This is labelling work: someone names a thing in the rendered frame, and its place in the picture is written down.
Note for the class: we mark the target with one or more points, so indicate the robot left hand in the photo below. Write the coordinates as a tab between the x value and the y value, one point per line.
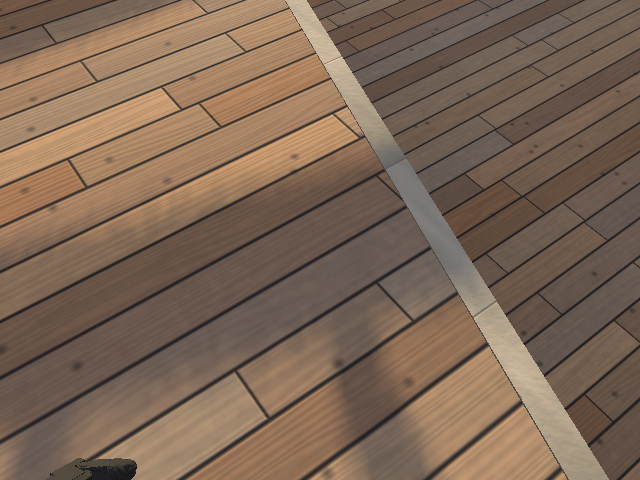
100	469

